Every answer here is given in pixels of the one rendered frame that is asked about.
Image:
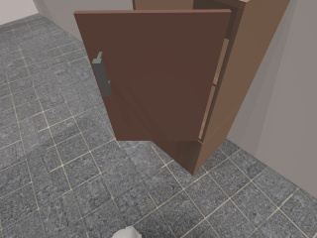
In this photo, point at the handle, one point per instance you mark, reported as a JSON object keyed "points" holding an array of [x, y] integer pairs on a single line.
{"points": [[101, 76]]}

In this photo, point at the cupboard door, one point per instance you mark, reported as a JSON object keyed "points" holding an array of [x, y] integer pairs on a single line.
{"points": [[161, 65]]}

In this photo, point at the robot left thigh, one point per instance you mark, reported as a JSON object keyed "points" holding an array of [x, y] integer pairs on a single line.
{"points": [[127, 233]]}

